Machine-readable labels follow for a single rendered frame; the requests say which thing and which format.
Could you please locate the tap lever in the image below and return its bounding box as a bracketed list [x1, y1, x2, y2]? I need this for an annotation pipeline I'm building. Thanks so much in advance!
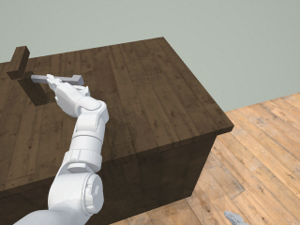
[31, 75, 84, 86]

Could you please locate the robot right hand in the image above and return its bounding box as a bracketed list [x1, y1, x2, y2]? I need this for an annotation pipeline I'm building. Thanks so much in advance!
[224, 210, 248, 225]

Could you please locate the counter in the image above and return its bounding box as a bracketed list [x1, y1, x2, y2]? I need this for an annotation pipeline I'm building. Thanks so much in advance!
[0, 37, 234, 225]

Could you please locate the left robot forearm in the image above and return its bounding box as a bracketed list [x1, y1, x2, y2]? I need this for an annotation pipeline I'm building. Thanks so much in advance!
[48, 96, 110, 208]

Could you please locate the robot left hand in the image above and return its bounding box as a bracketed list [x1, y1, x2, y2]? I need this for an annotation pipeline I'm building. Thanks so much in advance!
[47, 74, 91, 118]

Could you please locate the robot left upper arm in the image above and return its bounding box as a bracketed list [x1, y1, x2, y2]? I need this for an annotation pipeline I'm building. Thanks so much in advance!
[13, 172, 104, 225]

